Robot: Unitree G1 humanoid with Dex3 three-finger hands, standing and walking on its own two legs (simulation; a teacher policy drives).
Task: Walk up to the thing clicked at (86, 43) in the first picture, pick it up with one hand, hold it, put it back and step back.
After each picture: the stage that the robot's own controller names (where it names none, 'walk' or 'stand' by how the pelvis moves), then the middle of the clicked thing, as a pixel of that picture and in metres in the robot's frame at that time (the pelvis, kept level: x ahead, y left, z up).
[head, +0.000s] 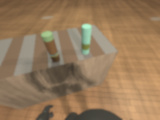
stand; (85, 41) +0.59 +0.08 +0.11
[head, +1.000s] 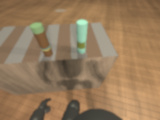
walk; (81, 38) +0.55 +0.12 +0.14
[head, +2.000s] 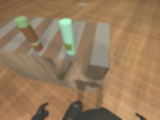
stand; (68, 39) +0.49 +0.21 +0.15
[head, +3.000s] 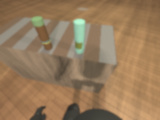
stand; (79, 38) +0.54 +0.13 +0.14
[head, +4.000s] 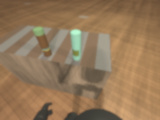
stand; (76, 46) +0.52 +0.15 +0.11
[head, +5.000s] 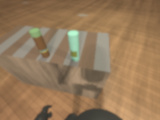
stand; (74, 47) +0.50 +0.16 +0.11
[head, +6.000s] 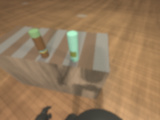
stand; (73, 48) +0.50 +0.17 +0.11
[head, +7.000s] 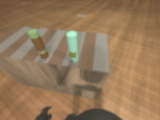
stand; (73, 48) +0.50 +0.17 +0.11
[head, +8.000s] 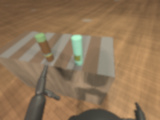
rise first; (77, 51) +0.48 +0.16 +0.11
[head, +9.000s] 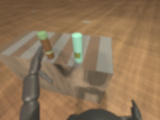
go down; (77, 49) +0.52 +0.15 +0.12
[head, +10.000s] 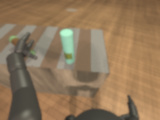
go down; (68, 49) +0.46 +0.15 +0.12
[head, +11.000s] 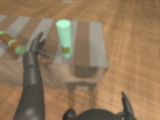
close in; (65, 42) +0.48 +0.16 +0.14
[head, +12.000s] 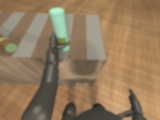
close; (61, 33) +0.53 +0.17 +0.17
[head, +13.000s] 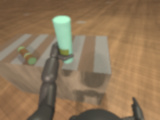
lift; (65, 43) +0.36 +0.16 +0.28
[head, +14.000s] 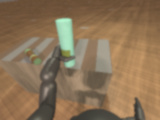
lift; (67, 45) +0.34 +0.16 +0.30
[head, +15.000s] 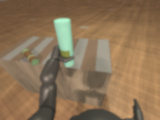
hold; (66, 45) +0.34 +0.16 +0.30
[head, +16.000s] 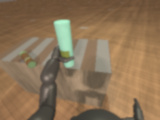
hold; (65, 46) +0.34 +0.16 +0.29
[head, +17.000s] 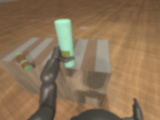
crouch; (66, 46) +0.34 +0.16 +0.29
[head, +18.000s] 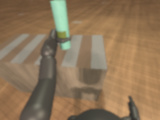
crouch; (62, 27) +0.46 +0.18 +0.33
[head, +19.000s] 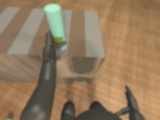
lower; (57, 31) +0.52 +0.18 +0.17
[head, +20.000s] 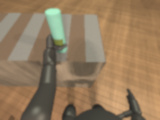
lower; (58, 34) +0.51 +0.18 +0.17
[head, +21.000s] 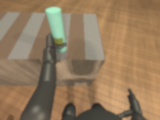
lower; (58, 33) +0.52 +0.17 +0.17
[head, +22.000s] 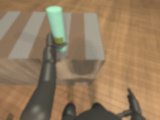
lower; (58, 32) +0.52 +0.17 +0.17
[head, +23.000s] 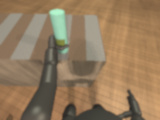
loosen; (60, 35) +0.51 +0.17 +0.17
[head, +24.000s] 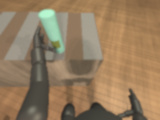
withdraw; (54, 35) +0.50 +0.18 +0.17
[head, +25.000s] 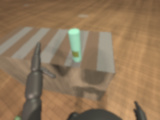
sink last; (75, 47) +0.48 +0.16 +0.14
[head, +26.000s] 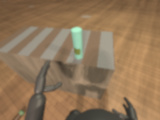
stand; (77, 45) +0.52 +0.16 +0.13
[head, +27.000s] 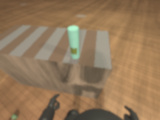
stand; (74, 44) +0.51 +0.16 +0.15
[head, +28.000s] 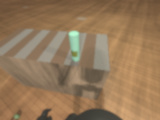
stand; (74, 47) +0.52 +0.17 +0.11
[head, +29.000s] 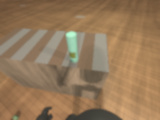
stand; (72, 48) +0.50 +0.17 +0.11
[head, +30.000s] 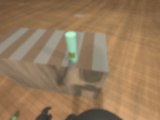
stand; (72, 48) +0.49 +0.18 +0.11
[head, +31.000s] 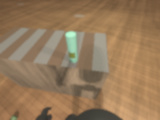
stand; (72, 49) +0.49 +0.18 +0.11
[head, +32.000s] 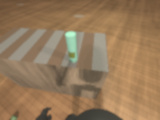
walk; (72, 48) +0.50 +0.18 +0.11
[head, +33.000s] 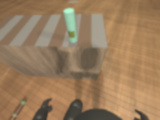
walk; (71, 27) +0.64 +0.20 +0.13
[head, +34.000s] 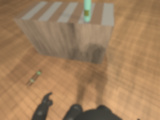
walk; (87, 7) +1.00 +0.12 +0.14
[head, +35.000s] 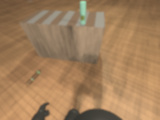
stand; (82, 13) +1.15 +0.17 +0.13
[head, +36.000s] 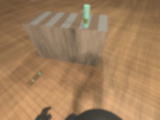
stand; (86, 17) +1.12 +0.14 +0.11
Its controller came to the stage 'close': yes
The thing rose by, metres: 0.20
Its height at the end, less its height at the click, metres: +0.00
